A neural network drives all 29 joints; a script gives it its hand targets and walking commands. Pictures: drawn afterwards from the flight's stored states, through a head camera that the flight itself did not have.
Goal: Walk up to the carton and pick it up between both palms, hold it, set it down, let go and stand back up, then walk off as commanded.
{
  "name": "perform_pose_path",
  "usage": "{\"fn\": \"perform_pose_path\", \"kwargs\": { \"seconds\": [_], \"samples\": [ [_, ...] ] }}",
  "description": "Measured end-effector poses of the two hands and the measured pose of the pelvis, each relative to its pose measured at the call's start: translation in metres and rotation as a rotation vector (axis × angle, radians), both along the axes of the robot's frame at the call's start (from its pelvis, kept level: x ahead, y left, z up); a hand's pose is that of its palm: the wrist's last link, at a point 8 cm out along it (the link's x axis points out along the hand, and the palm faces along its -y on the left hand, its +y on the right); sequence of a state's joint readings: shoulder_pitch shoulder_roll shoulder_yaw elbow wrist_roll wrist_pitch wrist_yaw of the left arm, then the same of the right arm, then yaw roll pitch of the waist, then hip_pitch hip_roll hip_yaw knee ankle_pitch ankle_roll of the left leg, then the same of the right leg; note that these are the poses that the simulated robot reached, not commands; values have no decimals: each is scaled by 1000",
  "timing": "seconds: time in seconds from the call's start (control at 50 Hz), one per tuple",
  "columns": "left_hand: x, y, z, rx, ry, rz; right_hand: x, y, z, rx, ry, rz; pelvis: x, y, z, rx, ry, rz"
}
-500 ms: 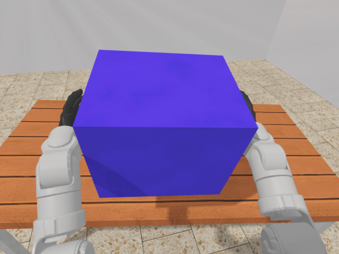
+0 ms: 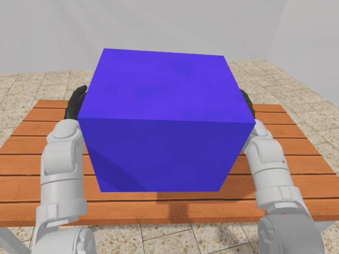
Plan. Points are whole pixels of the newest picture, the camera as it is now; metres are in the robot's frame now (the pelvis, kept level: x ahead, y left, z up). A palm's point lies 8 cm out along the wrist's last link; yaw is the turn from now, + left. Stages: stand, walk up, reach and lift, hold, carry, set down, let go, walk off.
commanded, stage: hold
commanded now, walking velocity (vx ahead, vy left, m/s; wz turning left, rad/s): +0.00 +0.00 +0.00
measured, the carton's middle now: (163, 122) +0.39 +0.00 +0.16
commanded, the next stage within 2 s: none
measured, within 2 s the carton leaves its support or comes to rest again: neither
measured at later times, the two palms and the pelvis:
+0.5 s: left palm (76, 124) +0.35 +0.19 +0.18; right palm (243, 123) +0.36 -0.19 +0.17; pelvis +0.02 +0.00 +0.00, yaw +0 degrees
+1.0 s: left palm (72, 124) +0.34 +0.20 +0.19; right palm (244, 124) +0.35 -0.18 +0.18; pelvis +0.00 +0.00 +0.00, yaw +0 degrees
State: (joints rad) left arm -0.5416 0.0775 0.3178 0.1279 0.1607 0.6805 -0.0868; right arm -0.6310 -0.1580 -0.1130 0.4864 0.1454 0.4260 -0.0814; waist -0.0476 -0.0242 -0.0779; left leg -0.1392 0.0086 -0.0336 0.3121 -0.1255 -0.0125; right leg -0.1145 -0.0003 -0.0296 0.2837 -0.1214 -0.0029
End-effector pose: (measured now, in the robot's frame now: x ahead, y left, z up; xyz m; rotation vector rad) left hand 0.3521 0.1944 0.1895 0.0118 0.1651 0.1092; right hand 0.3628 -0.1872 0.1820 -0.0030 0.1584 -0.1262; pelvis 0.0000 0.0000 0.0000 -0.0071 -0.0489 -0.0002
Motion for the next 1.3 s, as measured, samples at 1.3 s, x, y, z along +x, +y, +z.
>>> {"fn": "perform_pose_path", "kwargs": {
  "seconds": [1.3],
  "samples": [
    [0, -2, 1, -9, -7, -2, -1, -2, 3, -1, -9, -5, 1, 3, 0, -1, 0, -12]
  ]
}}
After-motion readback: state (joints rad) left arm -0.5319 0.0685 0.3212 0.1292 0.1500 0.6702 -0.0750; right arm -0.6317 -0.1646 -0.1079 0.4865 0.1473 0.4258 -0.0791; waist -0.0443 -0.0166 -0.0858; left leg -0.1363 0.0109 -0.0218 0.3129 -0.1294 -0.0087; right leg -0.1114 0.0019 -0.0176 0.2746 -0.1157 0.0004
